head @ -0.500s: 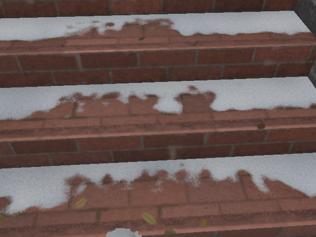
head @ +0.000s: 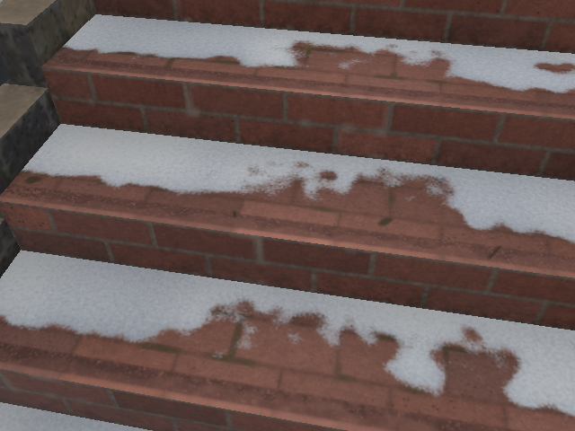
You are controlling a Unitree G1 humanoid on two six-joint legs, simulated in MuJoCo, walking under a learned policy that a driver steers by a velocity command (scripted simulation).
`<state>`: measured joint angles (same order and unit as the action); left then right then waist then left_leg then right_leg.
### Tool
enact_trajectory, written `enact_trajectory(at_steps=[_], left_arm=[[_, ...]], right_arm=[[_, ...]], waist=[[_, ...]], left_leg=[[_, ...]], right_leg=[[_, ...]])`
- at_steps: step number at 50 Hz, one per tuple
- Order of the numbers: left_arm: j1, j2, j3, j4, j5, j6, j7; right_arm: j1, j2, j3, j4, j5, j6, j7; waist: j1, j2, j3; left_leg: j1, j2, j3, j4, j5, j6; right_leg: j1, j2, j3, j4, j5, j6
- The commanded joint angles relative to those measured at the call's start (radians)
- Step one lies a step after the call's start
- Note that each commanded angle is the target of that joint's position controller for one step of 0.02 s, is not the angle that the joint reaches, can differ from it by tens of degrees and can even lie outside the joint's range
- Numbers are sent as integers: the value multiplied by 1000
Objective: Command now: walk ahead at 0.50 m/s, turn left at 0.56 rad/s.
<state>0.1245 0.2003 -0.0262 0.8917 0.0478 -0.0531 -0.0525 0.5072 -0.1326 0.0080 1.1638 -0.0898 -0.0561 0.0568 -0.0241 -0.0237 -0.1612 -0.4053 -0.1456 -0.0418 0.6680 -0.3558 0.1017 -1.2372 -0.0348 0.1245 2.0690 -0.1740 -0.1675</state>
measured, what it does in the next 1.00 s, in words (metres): climbs, turning right: right foot 0.15 m higher, then left foot 0.15 m higher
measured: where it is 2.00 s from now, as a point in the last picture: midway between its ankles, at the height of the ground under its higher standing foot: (398, 119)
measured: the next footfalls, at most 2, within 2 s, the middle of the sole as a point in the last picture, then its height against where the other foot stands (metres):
right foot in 0.20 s outside the picture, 0.15 m higher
left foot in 0.74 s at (271, 352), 0.15 m higher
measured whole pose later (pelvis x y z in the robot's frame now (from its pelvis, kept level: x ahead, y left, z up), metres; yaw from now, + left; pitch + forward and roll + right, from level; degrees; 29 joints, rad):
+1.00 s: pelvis +0.54 -0.03 +0.30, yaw -21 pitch +5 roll +3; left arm 0.15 0.23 0.04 0.98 0.01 -0.06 -0.10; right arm 0.31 -0.18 -0.01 1.08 -0.07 -0.05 0.02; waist -0.01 -0.04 -0.15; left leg -0.40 0.02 0.26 0.67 -0.35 0.05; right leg -1.12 -0.02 0.15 1.91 0.01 -0.27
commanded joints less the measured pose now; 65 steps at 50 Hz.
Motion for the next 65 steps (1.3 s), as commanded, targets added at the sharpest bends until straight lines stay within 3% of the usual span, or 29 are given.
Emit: enact_trajectory(at_steps=[1, 5, 8, 9, 10, 11, 12, 13, 14, 16, 19, 22, 24, 29, 32, 33, 37, 38, 39, 40, 41, 42, 45, 48, 51, 58, 63, 64, 65], left_arm=[[-148, -18, -36, -107, 3, -12, 18], [-330, 9, -38, -207, 9, 42, 22], [-213, 32, -19, -183, -3, 65, -26], [33, -19, -3, -109, -51, 27, 55], [180, 8, 10, -78, -79, 0, 74], [247, 146, 33, -33, 2, 6, 15], [404, 243, 68, -6, 33, 28, 21], [478, 201, 65, 11, 42, 28, 26], [364, 165, 62, 32, 16, 12, 29], [204, -6, 27, 93, 15, 3, 25], [119, -86, -3, 162, 14, -16, 13], [204, -25, 12, 171, 33, -36, -2], [398, -46, 2, 237, 50, -42, 0], [553, -64, -24, 313, 95, -45, -11], [496, -62, -34, 257, 23, -60, -40], [398, -49, -36, 210, 0, -66, -51], [377, 168, 54, 184, -38, -98, -46], [371, 122, 66, 181, -1, -94, -49], [498, -46, 27, 177, 49, -95, -61], [405, -60, 41, 209, 5, -67, -69], [278, -12, 65, 193, -32, -63, -68], [233, -12, 76, 190, -40, -57, -52], [158, -97, 53, 124, -17, -27, -34], [104, -134, 28, 80, -35, -2, -53], [28, -59, 29, 70, -43, -3, -82], [-331, -27, -14, -131, -36, 44, 7], [-494, -102, -34, -206, -1, 116, -50], [-230, -110, -21, -138, -57, 55, 6], [-164, -122, -22, -104, -92, 22, 35]], right_arm=[[-18, -48, 10, -51, -45, -34, -1], [-130, -127, 7, -158, 36, -52, 46], [-60, -234, -19, -143, 83, -79, 54], [5, -207, -46, -122, 118, -60, -60], [14, -221, -46, -116, 118, -62, -90], [0, -135, -32, -101, -5, -70, 41], [-35, -57, -36, -158, -16, -46, 86], [-139, -102, -62, -136, 34, -31, 87], [-195, -103, -67, -154, 68, -34, 69], [-267, -85, -40, -195, 36, -27, 24], [-261, -39, 2, -221, 29, -1, 2], [-361, -75, 12, -252, 44, 0, 9], [-409, -48, 27, -253, 30, -6, 12], [-707, -36, 61, -427, 33, -4, -25], [-928, -15, 68, -516, 17, 54, -28], [-833, 27, 75, -505, 12, 72, -11], [-664, -126, 6, -511, 51, 62, -7], [-426, -164, -20, -449, 43, 48, -24], [-208, -176, -19, -377, 57, 38, -35], [-81, -203, -27, -343, 15, 40, -52], [-133, -221, -37, -301, 12, 5, -63], [-244, -203, -40, -286, 39, -10, -53], [-353, 83, 25, -197, 53, -1, -35], [-387, 56, 6, -177, 30, -23, -39], [-290, 25, 11, -130, -13, -27, -25], [58, 19, 49, 34, -76, -24, 16], [96, -33, 52, 13, 20, -64, 67], [82, -120, -11, 2, 130, -80, -69], [179, -152, -9, 21, 139, -84, -112]], waist=[[10, 8, 90], [24, 92, 180], [67, 179, 131], [118, 47, 42], [182, 140, -30], [130, 82, -137], [185, -243, -179], [246, -250, 0], [166, -173, 159], [42, 58, 101], [-49, 81, 62], [-21, 26, 69], [40, -70, 87], [108, -31, 115], [132, -79, 177], [61, -131, 193], [-54, -199, 1], [-108, -90, -190], [-101, 206, -461], [-203, 323, -282], [-167, 237, 8], [-87, 169, 94], [44, -20, 65], [97, 32, 94], [61, 90, 100], [-37, 24, 109], [16, 155, 100], [58, 20, 188], [59, 50, 139]], left_leg=[[19, 210, -334, -280, 25, 134], [-270, 292, -261, -551, 108, 161], [31, 383, -191, -465, 1089, 214], [273, 316, -55, -280, 1428, 122], [293, 312, -51, -46, 1496, 82], [53, 242, -108, 182, 1402, 116], [-412, 12, -176, 487, 382, 35], [-618, 8, -314, 912, 341, 51], [-688, 48, -275, 1080, 421, 62], [-685, 76, -251, 1279, 472, 118], [-778, 138, -195, 1255, 476, 132], [-792, 201, -28, 1188, 399, 71], [-932, 188, 14, 1482, 309, 68], [-1125, 249, 44, 1223, 271, 88], [-796, 268, 151, 897, 137, 6], [-569, 250, 203, 848, 120, 9], [-227, 72, 221, 360, 1, -3], [105, 143, 31, 303, 226, 66], [554, 384, -469, 64, 154, 278], [489, 547, -918, -241, -301, 328], [234, 509, -865, -291, -587, 211], [74, 506, -694, -261, -481, 201], [-38, 461, -283, -264, -35, 128], [-42, 383, 49, -343, 137, 73], [-16, 375, 135, -438, 200, 109], [479, 446, 114, -519, 271, 118], [125, 446, 253, -618, 928, 178], [251, 416, 271, -569, 1057, 98], [321, 437, 224, -419, 1382, 92]], right_leg=[[-161, -13, -61, 34, -28, -6], [329, -80, -185, -583, -131, 92], [487, 50, -322, -710, -151, 106], [612, 115, -400, -862, -513, 50], [786, 108, -275, -998, -471, 21], [977, 22, 97, -1159, -43, -95], [1304, -157, 754, -1606, -324, -261], [1173, -186, 974, -1746, -834, -184], [976, -176, 856, -1729, -818, -149], [817, -148, 655, -1672, -574, -130], [745, -71, 298, -1644, -225, -32], [726, -1, 101, -1672, -61, -9], [823, -27, 182, -1685, -54, -71], [1025, -74, 264, -1728, -130, -87], [772, -140, 277, -1947, -41, -140], [675, -168, 207, -1959, 206, -138], [1125, -186, 127, -1684, 1476, -80], [1052, -128, 112, -1385, 1398, -17], [689, -10, 138, -1107, 823, 2], [366, 125, 200, -592, 81, 43], [182, 65, 191, -313, 200, 23], [169, 37, 118, -231, 239, 16], [158, 15, 107, -98, 208, -99], [80, -9, 37, -81, 141, -120], [20, 4, -41, 87, 114, -122], [-419, -45, -7, -256, 146, -133], [297, -40, -326, -560, -91, -45], [436, -2, -410, -768, -293, -12], [576, 84, -435, -888, -389, -1]])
